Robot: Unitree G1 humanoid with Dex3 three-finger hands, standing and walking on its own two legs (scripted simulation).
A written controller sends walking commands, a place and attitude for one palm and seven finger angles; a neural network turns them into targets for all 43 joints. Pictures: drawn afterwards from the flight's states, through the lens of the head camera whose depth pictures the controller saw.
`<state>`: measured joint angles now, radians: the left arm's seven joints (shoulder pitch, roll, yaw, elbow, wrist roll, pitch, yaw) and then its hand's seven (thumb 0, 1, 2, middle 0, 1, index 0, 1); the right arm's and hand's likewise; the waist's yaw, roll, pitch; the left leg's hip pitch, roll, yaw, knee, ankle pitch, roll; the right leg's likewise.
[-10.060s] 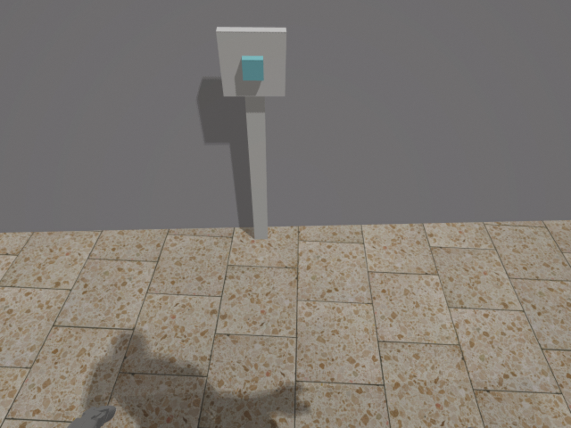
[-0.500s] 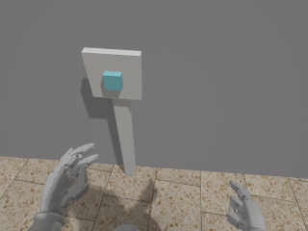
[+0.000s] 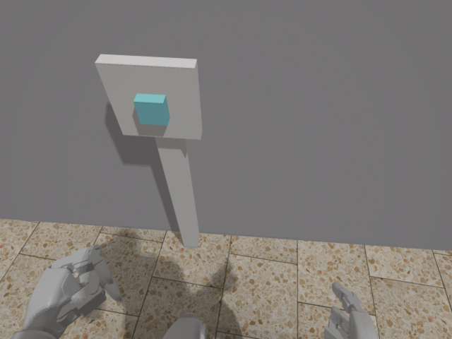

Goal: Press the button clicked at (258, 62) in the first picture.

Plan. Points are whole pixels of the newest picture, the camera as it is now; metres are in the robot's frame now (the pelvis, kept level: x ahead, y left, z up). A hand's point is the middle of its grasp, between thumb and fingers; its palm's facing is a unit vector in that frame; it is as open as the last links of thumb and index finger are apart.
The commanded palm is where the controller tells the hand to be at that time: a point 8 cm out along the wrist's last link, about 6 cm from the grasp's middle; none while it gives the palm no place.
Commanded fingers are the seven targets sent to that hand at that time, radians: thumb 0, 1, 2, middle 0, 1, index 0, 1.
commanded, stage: raise the hand and make a fist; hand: left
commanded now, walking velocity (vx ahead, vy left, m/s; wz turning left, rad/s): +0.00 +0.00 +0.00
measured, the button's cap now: (153, 108) +0.52 +0.18 +0.11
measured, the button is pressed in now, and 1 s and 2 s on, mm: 0 0 0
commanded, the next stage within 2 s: aim a knuckle at the button in 1.18 s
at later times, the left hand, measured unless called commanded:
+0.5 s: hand (71, 276) +0.20 +0.23 +0.08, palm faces +0.02 -1.00 -0.05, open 3.1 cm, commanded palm +0.17 +0.29 +0.09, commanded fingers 0.00 0.90 0.90 -1.30 -1.50 -1.30 -1.50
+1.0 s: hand (66, 259) +0.21 +0.23 +0.11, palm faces +0.00 -1.00 -0.05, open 3.2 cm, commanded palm +0.19 +0.29 +0.11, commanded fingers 0.00 0.90 0.90 -1.30 -1.50 -1.30 -1.50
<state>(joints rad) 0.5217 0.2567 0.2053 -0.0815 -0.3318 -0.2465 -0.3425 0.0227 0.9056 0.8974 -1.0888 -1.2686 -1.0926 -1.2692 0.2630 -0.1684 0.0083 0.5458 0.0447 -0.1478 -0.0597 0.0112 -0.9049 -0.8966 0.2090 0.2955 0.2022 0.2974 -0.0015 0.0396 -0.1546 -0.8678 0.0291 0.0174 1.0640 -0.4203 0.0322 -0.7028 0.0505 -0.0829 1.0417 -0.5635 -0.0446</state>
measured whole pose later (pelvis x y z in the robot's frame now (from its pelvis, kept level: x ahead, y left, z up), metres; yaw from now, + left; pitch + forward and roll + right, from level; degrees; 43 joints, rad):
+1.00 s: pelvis -0.01 +0.02 +0.03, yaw +1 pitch +6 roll -3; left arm 0.36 0.30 0.22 -0.05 -0.32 -0.24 -0.29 0.02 0.90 0.90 -1.30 -1.50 -1.30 -1.50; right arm 0.29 -0.26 0.05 0.53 0.04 -0.18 -0.05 0.01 -0.90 -0.90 0.21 0.30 0.20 0.30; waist -0.01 0.04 -0.10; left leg -0.66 0.00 0.02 0.88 -0.34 0.06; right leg -0.48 0.03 -0.08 0.83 -0.46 -0.01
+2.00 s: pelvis +0.01 +0.00 +0.02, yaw +1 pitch +10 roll -2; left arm -0.03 0.25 0.16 0.27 -0.24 -0.31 -0.21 0.02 0.90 0.90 -1.30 -1.50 -1.30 -1.50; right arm 0.26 -0.26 0.03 0.58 0.03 -0.10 -0.04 0.01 -0.91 -0.90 0.21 0.30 0.20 0.30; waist -0.03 0.03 -0.10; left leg -0.72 0.01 0.02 0.91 -0.37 0.04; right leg -0.56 0.04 -0.07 0.89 -0.51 -0.04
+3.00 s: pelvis +0.01 +0.00 +0.01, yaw +0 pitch +14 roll -2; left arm -0.44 0.24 0.17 0.73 -0.17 -0.43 -0.13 0.02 0.91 0.90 -1.30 -1.50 -1.30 -1.50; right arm 0.31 -0.27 0.00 0.62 0.02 0.01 0.00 0.00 -0.91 -0.90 0.21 0.29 0.20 0.30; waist -0.06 0.03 -0.12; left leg -0.83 0.02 0.03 0.97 -0.38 0.04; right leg -0.67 0.05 -0.06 0.95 -0.52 -0.04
